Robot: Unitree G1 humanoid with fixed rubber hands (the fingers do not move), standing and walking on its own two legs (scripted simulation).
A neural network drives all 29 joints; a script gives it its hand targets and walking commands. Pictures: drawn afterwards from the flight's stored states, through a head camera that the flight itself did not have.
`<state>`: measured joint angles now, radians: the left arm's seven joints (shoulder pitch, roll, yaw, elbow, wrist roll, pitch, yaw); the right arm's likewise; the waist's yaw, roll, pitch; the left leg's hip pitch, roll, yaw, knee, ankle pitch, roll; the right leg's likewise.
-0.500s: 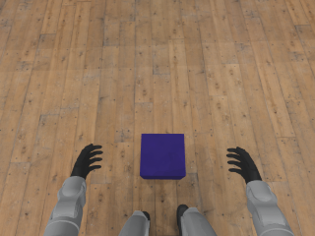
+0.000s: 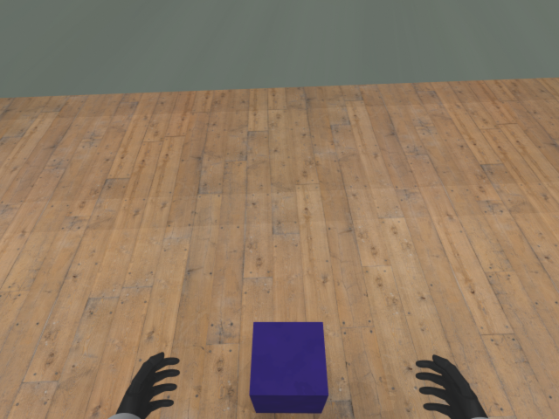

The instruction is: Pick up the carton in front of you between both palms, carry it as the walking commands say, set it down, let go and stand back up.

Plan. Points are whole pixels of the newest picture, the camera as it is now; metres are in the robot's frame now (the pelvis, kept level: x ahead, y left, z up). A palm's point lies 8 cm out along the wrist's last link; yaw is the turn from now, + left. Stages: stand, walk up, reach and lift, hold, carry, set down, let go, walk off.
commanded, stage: let go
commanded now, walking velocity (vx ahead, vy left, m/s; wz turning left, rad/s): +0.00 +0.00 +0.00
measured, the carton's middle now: (288, 368) +0.38 +0.01 -0.65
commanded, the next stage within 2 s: stand in 0.24 s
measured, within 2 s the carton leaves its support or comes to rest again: neither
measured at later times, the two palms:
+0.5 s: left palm out of the picture +0.13 +0.29 -0.09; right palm out of the picture +0.13 -0.29 -0.08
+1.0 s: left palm out of the picture +0.13 +0.30 -0.10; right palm out of the picture +0.13 -0.28 -0.09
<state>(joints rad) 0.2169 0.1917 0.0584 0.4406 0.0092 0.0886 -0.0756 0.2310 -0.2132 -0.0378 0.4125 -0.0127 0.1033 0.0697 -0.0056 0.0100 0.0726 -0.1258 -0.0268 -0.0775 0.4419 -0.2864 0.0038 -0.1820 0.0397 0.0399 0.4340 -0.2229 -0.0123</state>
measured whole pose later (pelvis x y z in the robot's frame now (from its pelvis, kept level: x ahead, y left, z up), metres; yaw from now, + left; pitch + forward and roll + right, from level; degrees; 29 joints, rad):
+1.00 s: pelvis +0.01 +0.01 +0.00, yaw +1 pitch -2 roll -1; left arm 0.15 0.35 0.03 0.86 0.03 -0.01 0.02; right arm 0.18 -0.35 -0.03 0.82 -0.03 0.00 -0.03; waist 0.00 0.00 0.01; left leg -0.11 -0.04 -0.09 0.45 -0.30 0.02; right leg -0.16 0.02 0.03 0.43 -0.24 0.00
